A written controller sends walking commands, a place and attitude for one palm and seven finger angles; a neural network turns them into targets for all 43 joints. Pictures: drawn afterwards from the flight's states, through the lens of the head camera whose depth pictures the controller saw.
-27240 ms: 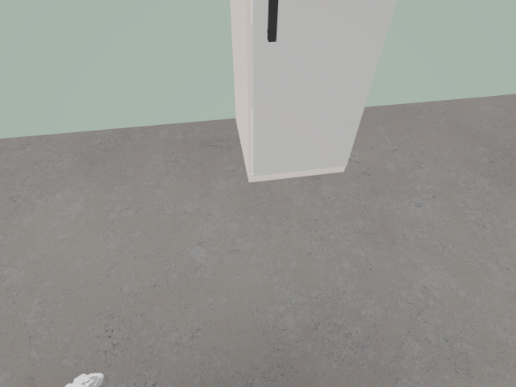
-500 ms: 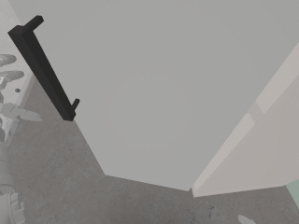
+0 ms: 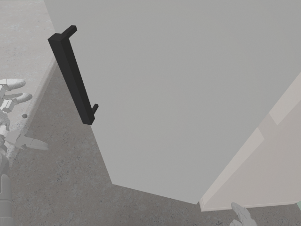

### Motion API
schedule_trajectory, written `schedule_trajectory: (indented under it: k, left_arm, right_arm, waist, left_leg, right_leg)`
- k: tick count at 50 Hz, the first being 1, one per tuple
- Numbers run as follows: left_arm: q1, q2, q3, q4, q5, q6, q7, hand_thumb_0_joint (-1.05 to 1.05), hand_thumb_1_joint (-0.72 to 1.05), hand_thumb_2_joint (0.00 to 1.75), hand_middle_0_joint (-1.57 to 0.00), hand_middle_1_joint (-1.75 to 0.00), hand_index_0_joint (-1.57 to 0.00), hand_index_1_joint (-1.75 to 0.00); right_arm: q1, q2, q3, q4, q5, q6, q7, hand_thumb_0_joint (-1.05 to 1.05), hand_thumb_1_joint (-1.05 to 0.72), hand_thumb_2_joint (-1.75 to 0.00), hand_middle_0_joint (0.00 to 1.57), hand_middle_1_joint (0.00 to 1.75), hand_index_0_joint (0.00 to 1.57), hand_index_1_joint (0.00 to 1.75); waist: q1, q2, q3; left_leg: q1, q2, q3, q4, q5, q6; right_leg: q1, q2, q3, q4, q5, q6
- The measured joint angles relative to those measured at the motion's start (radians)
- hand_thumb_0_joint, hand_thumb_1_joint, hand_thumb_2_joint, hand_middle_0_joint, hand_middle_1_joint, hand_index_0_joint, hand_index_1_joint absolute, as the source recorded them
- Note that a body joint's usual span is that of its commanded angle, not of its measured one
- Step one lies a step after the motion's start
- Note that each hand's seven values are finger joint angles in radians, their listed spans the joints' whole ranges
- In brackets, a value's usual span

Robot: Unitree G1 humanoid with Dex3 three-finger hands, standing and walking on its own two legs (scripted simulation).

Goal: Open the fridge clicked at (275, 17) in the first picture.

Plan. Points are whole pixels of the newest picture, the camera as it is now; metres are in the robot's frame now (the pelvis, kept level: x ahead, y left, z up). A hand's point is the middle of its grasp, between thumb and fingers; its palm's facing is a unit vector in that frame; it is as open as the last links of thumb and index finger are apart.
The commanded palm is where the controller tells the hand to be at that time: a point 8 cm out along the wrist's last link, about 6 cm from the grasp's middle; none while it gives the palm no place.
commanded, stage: slip the hand off the handle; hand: left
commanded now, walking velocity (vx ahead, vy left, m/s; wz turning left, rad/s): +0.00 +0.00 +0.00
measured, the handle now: (81, 82) +0.40 +0.22 +0.18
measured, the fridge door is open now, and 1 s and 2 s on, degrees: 73 73 73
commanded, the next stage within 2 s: draw the hand back to the body in 0.26 s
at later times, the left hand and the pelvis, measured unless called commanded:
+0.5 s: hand (21, 136) +0.25 +0.30 +0.15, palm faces +0.26 -0.96 -0.10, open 14.7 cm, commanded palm +0.21 +0.34 +0.17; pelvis +0.00 -0.02 +0.00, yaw +2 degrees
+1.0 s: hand (14, 152) +0.21 +0.29 +0.16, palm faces +0.39 -0.88 -0.28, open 14.1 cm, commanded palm +0.16 +0.31 +0.18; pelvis -0.01 -0.02 +0.01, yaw +2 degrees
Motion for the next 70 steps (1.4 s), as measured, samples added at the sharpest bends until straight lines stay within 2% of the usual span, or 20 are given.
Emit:
schedule_trajectory:
  k: [7, 16, 20, 22, 24, 27, 30, 34, 37, 40, 45, 46, 48, 51, 53, 55, 61, 70]
  left_arm:
    - [0.021, -0.015, -0.038, -0.049, -0.004, 0.043, -0.004, -0.01, -0.56, 0.20, -0.26, -1.15, -0.26, -1.16]
    - [0.141, -0.017, -0.017, -0.147, -0.033, 0.050, -0.024, -0.01, -0.55, 0.20, -0.26, -1.15, -0.26, -1.16]
    - [0.139, -0.010, 0.002, -0.138, -0.044, 0.051, -0.032, -0.01, -0.56, 0.20, -0.26, -1.15, -0.26, -1.16]
    - [0.115, -0.008, 0.006, -0.103, -0.090, 0.089, -0.081, -0.01, -0.56, 0.20, -0.26, -1.15, -0.26, -1.16]
    - [0.097, -0.002, 0.002, -0.078, -0.126, 0.161, -0.146, -0.01, -0.56, 0.20, -0.25, -1.15, -0.26, -1.16]
    - [0.088, 0.021, -0.012, -0.053, -0.154, 0.251, -0.240, -0.01, -0.56, 0.20, -0.25, -1.15, -0.25, -1.16]
    - [0.101, 0.060, -0.004, -0.041, -0.174, 0.296, -0.320, -0.01, -0.55, 0.20, -0.25, -1.15, -0.25, -1.15]
    - [0.144, 0.083, 0.042, -0.065, -0.211, 0.302, -0.347, -0.01, -0.55, 0.20, -0.26, -1.15, -0.26, -1.15]
    - [0.176, 0.079, 0.065, -0.089, -0.229, 0.308, -0.340, -0.01, -0.55, 0.20, -0.25, -1.15, -0.26, -1.15]
    - [0.205, 0.061, 0.059, -0.119, -0.224, 0.324, -0.328, -0.01, -0.55, 0.20, -0.25, -1.15, -0.25, -1.15]
    - [0.255, 0.016, 0.021, -0.212, -0.204, 0.324, -0.301, -0.01, -0.52, 0.21, -0.25, -1.13, -0.25, -1.14]
    - [0.263, 0.011, 0.003, -0.246, -0.157, 0.312, -0.248, -0.01, -0.51, 0.22, -0.25, -1.12, -0.25, -1.13]
    - [0.289, 0.001, -0.036, -0.314, -0.066, 0.274, -0.081, -0.01, -0.47, 0.24, -0.25, -1.10, -0.25, -1.10]
    - [0.342, -0.041, -0.069, -0.407, 0.021, 0.235, 0.122, -0.01, -0.39, 0.28, -0.25, -1.06, -0.25, -1.06]
    - [0.375, -0.070, -0.088, -0.456, 0.058, 0.213, 0.206, -0.01, -0.33, 0.30, -0.25, -1.02, -0.25, -1.02]
    - [0.403, -0.088, -0.103, -0.491, 0.083, 0.193, 0.259, -0.01, -0.27, 0.34, -0.24, -0.98, -0.25, -0.99]
    - [0.438, -0.105, -0.131, -0.529, 0.120, 0.171, 0.322, -0.01, -0.06, 0.43, -0.24, -0.86, -0.24, -0.87]
    - [0.491, -0.107, -0.147, -0.581, 0.129, 0.176, 0.325, 0.00, 0.26, 0.59, -0.23, -0.68, -0.23, -0.68]
  right_arm:
    - [-0.056, 0.000, 0.016, -0.010, 0.004, -0.035, -0.011, 0.01, -0.90, -0.90, 0.21, 0.30, 0.20, 0.30]
    - [-0.061, 0.002, 0.021, -0.018, 0.003, -0.056, -0.009, 0.01, -0.90, -0.90, 0.21, 0.30, 0.20, 0.30]
    - [-0.046, -0.006, 0.019, -0.002, 0.006, -0.065, -0.022, 0.01, -0.90, -0.90, 0.21, 0.30, 0.20, 0.30]
    - [-0.040, -0.016, 0.024, 0.014, 0.022, -0.069, -0.035, 0.01, -0.90, -0.90, 0.21, 0.30, 0.20, 0.30]
    - [-0.031, -0.024, 0.031, 0.024, 0.036, -0.076, -0.053, 0.01, -0.90, -0.90, 0.21, 0.30, 0.20, 0.30]
    - [-0.022, -0.035, 0.039, 0.024, 0.047, -0.094, -0.067, 0.01, -0.90, -0.90, 0.21, 0.30, 0.20, 0.30]
    - [-0.018, -0.040, 0.042, 0.004, 0.050, -0.113, -0.055, 0.01, -0.90, -0.90, 0.21, 0.30, 0.20, 0.30]
    - [-0.006, -0.045, 0.034, -0.033, 0.051, -0.137, -0.027, 0.01, -0.90, -0.90, 0.21, 0.30, 0.20, 0.30]
    - [0.004, -0.053, 0.027, -0.047, 0.055, -0.149, -0.013, 0.01, -0.90, -0.90, 0.21, 0.30, 0.20, 0.30]
    - [0.007, -0.063, 0.021, -0.047, 0.058, -0.157, -0.011, 0.01, -0.90, -0.90, 0.21, 0.30, 0.20, 0.30]
    - [0.001, -0.061, 0.021, -0.028, 0.054, -0.179, -0.023, 0.01, -0.90, -0.90, 0.21, 0.30, 0.20, 0.30]
    - [-0.001, -0.055, 0.018, -0.022, 0.042, -0.183, -0.020, 0.01, -0.90, -0.90, 0.21, 0.30, 0.20, 0.30]
    - [-0.010, -0.043, 0.016, -0.010, 0.019, -0.185, -0.009, 0.01, -0.90, -0.90, 0.20, 0.30, 0.20, 0.30]
    - [-0.029, -0.022, 0.016, 0.003, 0.002, -0.176, 0.004, 0.01, -0.90, -0.90, 0.21, 0.30, 0.20, 0.30]
    - [-0.036, -0.011, 0.014, 0.011, -0.005, -0.170, 0.009, 0.01, -0.90, -0.90, 0.21, 0.30, 0.20, 0.30]
    - [-0.041, -0.001, 0.014, 0.024, -0.011, -0.161, 0.011, 0.01, -0.90, -0.90, 0.21, 0.30, 0.20, 0.30]
    - [-0.048, 0.021, 0.014, 0.048, -0.018, -0.125, 0.015, 0.01, -0.90, -0.90, 0.21, 0.30, 0.20, 0.30]
    - [-0.052, 0.023, 0.005, 0.036, -0.023, -0.088, 0.022, 0.01, -0.90, -0.90, 0.21, 0.30, 0.20, 0.30]
  waist:
    - [0.030, 0.004, 0.007]
    - [0.034, 0.005, 0.007]
    - [0.039, 0.007, 0.016]
    - [0.039, 0.015, 0.026]
    - [0.036, 0.024, 0.029]
    - [0.022, 0.034, 0.031]
    - [0.000, 0.038, 0.028]
    - [-0.014, 0.039, 0.017]
    - [-0.008, 0.040, 0.009]
    - [0.004, 0.042, 0.010]
    - [0.024, 0.040, 0.020]
    - [0.028, 0.038, 0.023]
    - [0.031, 0.031, 0.032]
    - [0.037, 0.024, 0.050]
    - [0.043, 0.024, 0.059]
    - [0.049, 0.024, 0.063]
    - [0.059, 0.028, 0.070]
    - [0.047, 0.028, 0.072]
  left_leg:
    - [0.015, -0.008, -0.020, -0.002, 0.006, -0.003]
    - [0.044, 0.002, -0.022, -0.018, 0.010, -0.016]
    - [0.044, 0.005, -0.033, -0.016, 0.012, -0.023]
    - [0.055, 0.005, -0.042, -0.021, 0.016, -0.025]
    - [0.076, 0.005, -0.047, -0.036, 0.022, -0.026]
    - [0.111, 0.006, -0.048, -0.062, 0.032, -0.028]
    - [0.137, 0.009, -0.042, -0.083, 0.039, -0.030]
    - [0.149, 0.016, -0.030, -0.094, 0.040, -0.035]
    - [0.147, 0.018, -0.027, -0.091, 0.039, -0.035]
    - [0.143, 0.017, -0.029, -0.085, 0.038, -0.034]
    - [0.148, 0.012, -0.039, -0.078, 0.038, -0.029]
    - [0.151, 0.012, -0.042, -0.078, 0.038, -0.029]
    - [0.159, 0.010, -0.046, -0.090, 0.045, -0.030]
    - [0.176, 0.006, -0.041, -0.117, 0.060, -0.027]
    - [0.188, 0.001, -0.035, -0.131, 0.066, -0.023]
    - [0.200, -0.005, -0.029, -0.145, 0.071, -0.019]
    - [0.242, -0.019, -0.019, -0.178, 0.078, -0.011]
    - [0.288, -0.020, -0.006, -0.212, 0.081, -0.009]
  right_leg:
    - [0.023, -0.007, -0.019, 0.001, -0.004, -0.003]
    - [0.045, 0.003, -0.022, -0.003, -0.006, -0.014]
    - [0.049, 0.006, -0.032, 0.001, -0.010, -0.020]
    - [0.064, 0.006, -0.041, -0.006, -0.008, -0.023]
    - [0.088, 0.008, -0.046, -0.024, -0.003, -0.024]
    - [0.123, 0.010, -0.048, -0.049, 0.006, -0.027]
    - [0.142, 0.014, -0.042, -0.063, 0.011, -0.029]
    - [0.145, 0.020, -0.031, -0.066, 0.013, -0.032]
    - [0.141, 0.022, -0.027, -0.063, 0.013, -0.031]
    - [0.141, 0.021, -0.029, -0.060, 0.012, -0.029]
    - [0.155, 0.017, -0.039, -0.064, 0.014, -0.027]
    - [0.161, 0.017, -0.042, -0.069, 0.016, -0.027]
    - [0.174, 0.016, -0.046, -0.086, 0.024, -0.026]
    - [0.188, 0.013, -0.041, -0.110, 0.040, -0.024]
    - [0.195, 0.009, -0.036, -0.118, 0.045, -0.020]
    - [0.202, 0.003, -0.031, -0.123, 0.046, -0.017]
    - [0.232, -0.011, -0.021, -0.136, 0.045, -0.008]
    - [0.271, -0.010, -0.009, -0.165, 0.050, -0.004]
